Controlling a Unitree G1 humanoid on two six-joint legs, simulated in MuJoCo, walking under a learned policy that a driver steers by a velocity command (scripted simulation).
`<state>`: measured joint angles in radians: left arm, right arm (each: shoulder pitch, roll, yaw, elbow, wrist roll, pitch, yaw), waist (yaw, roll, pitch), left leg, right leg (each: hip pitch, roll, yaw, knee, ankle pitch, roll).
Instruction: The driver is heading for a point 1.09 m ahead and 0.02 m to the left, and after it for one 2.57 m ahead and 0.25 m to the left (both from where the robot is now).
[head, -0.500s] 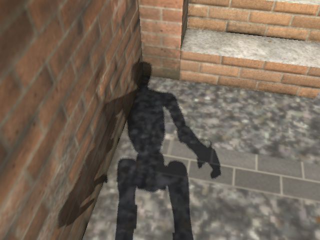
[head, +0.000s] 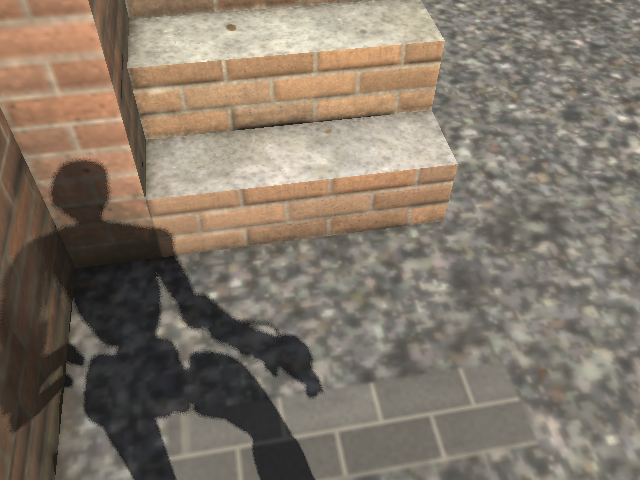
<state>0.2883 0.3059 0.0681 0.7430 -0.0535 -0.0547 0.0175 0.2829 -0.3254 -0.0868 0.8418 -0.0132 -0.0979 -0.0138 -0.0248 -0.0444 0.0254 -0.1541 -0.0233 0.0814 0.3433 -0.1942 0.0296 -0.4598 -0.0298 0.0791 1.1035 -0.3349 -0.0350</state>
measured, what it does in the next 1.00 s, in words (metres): walks ahead: right foot, then left foot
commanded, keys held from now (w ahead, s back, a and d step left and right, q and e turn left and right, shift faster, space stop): w+e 0.18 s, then e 0.08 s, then no key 0.32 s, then q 0.42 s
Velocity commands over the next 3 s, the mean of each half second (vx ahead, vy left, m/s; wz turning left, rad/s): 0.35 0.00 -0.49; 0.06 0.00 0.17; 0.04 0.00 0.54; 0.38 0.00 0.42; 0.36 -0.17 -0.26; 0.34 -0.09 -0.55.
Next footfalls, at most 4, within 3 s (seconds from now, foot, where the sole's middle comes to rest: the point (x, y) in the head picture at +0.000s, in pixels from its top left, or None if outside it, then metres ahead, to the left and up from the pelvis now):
0.28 right None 0.36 -0.20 -0.78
0.94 left None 0.42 -0.01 -0.78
1.44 right None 0.50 -0.24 -0.78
1.86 left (266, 439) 0.59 0.12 -0.78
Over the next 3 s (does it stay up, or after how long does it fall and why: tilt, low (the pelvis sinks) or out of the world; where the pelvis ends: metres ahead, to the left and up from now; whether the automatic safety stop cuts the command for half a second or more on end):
stays up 0.91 -0.01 -0.01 its command is cut before an obstacle after 2.2 s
